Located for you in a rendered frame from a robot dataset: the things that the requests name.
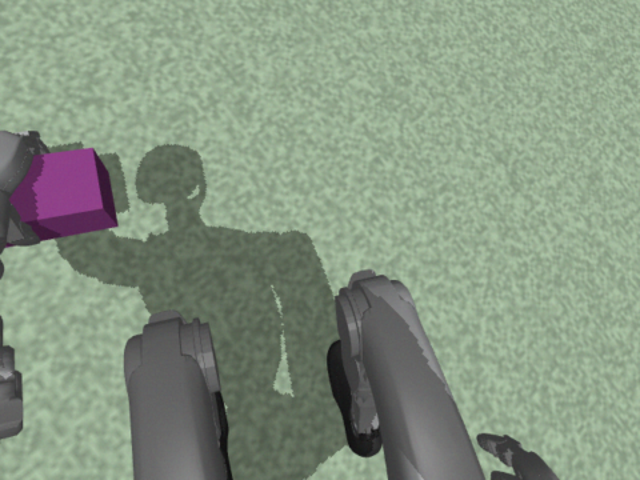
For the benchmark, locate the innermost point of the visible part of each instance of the right robot foot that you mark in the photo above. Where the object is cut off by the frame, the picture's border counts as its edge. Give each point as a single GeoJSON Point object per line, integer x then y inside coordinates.
{"type": "Point", "coordinates": [361, 444]}

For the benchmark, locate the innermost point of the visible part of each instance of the left robot arm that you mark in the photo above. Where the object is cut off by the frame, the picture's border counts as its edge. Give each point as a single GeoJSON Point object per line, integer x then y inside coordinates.
{"type": "Point", "coordinates": [11, 398]}

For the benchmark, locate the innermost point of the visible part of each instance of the left robot hand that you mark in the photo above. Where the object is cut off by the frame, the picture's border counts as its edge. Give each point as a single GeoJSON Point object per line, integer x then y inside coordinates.
{"type": "Point", "coordinates": [16, 156]}

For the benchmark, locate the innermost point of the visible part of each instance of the left robot foot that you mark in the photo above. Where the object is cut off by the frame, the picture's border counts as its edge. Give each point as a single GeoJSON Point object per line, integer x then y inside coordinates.
{"type": "Point", "coordinates": [224, 436]}

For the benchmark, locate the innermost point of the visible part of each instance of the right robot hand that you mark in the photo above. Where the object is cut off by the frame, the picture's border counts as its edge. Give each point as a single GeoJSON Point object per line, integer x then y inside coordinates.
{"type": "Point", "coordinates": [526, 465]}

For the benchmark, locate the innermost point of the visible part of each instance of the carton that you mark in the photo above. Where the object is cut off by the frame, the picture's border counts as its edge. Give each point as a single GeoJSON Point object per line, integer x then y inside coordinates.
{"type": "Point", "coordinates": [65, 193]}

